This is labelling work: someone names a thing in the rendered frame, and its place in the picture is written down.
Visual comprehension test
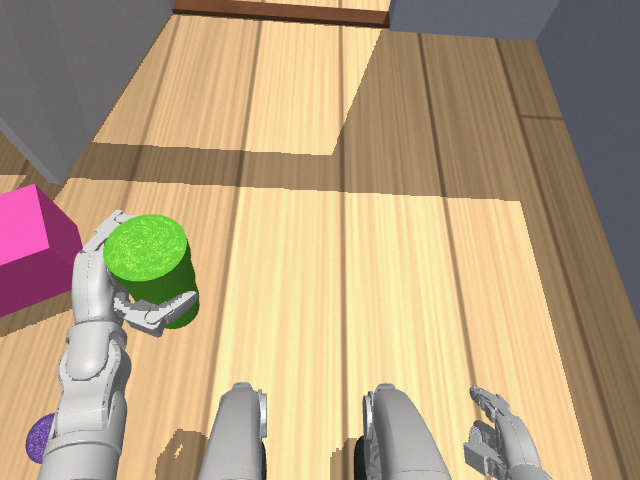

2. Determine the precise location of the right robot hand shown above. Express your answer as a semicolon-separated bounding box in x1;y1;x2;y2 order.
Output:
463;386;542;480

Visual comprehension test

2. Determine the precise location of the left robot hand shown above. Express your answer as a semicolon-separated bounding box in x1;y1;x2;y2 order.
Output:
71;210;199;338

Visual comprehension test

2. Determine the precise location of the right robot arm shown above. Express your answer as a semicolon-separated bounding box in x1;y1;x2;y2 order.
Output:
505;464;553;480

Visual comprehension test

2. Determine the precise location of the left robot arm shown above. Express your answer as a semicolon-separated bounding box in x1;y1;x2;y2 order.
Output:
37;320;132;480

